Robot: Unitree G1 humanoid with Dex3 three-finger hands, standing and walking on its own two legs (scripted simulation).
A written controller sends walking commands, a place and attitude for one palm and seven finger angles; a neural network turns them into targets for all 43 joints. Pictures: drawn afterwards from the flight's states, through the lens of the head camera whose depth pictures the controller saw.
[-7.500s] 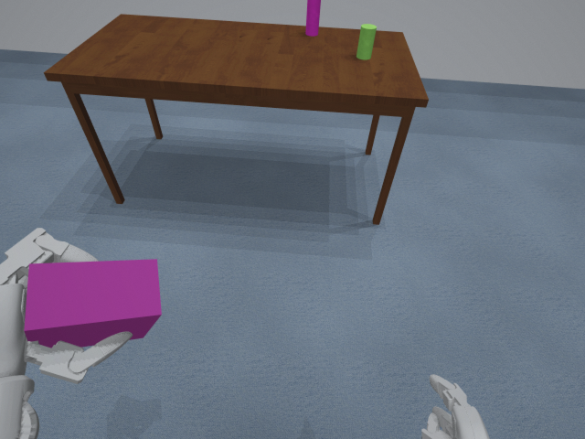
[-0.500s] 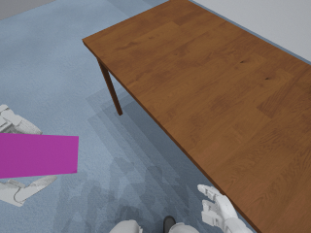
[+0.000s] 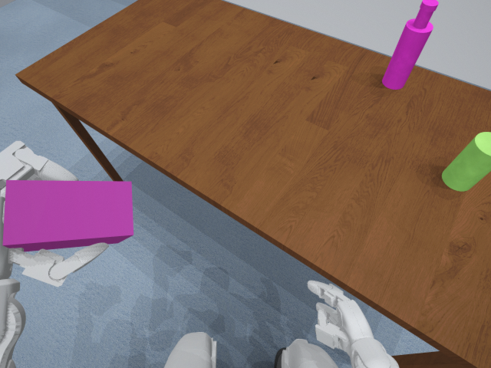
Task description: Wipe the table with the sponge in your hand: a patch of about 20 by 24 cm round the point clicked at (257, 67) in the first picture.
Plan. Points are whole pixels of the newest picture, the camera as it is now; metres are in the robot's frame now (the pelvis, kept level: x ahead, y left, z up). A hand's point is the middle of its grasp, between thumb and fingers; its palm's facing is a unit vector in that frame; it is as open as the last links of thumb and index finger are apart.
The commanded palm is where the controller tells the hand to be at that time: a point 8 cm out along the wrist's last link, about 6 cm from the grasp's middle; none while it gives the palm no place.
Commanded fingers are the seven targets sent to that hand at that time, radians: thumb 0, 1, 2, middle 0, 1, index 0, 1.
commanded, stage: turn to face it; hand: left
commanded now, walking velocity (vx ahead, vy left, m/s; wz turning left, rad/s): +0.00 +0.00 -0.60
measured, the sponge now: (89, 217) +0.26 +0.20 +0.16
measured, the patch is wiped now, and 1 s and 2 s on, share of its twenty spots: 0.00 0.00 0.00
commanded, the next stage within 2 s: come to a stop and stand still in 1.36 s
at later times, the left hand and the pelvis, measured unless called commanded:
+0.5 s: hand (148, 245) +0.23 +0.12 +0.17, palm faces +0.07 -0.90 -0.43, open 10.3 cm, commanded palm +0.18 +0.18 +0.20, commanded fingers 0.00 0.10 1.30 -1.20 -1.60 -1.20 -1.60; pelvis -0.07 -0.02 +0.00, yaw -21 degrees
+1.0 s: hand (240, 326) +0.16 +0.02 +0.17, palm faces -0.23 -0.88 -0.43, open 10.3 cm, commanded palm +0.14 +0.09 +0.20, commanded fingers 0.00 0.10 1.30 -1.20 -1.60 -1.20 -1.60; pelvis -0.16 -0.04 +0.01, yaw -37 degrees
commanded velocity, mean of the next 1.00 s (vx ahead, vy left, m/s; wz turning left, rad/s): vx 0.00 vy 0.00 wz -0.59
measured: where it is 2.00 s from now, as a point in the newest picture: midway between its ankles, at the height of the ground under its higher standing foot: outside the picture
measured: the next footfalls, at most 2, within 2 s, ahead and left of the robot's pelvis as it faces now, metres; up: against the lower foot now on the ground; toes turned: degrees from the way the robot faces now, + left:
left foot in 0.20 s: +0.04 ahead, +0.13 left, +0.00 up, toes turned -5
right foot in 0.52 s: -0.05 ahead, -0.14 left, +0.00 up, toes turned -27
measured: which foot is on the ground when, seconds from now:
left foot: up 0.00-0.18, down 0.20-0.52, up 0.54-0.94, down 0.96-1.00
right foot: down 0.00-0.22, up 0.24-0.50, down 0.52-0.98, up 1.00-1.00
